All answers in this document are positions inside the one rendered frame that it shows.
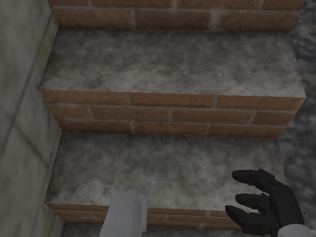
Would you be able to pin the right robot hand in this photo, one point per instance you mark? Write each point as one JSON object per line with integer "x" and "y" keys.
{"x": 278, "y": 209}

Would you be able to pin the robot left thigh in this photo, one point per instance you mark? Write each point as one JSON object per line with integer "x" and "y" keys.
{"x": 126, "y": 217}

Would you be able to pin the robot right forearm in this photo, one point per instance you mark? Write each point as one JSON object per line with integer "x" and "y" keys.
{"x": 294, "y": 230}

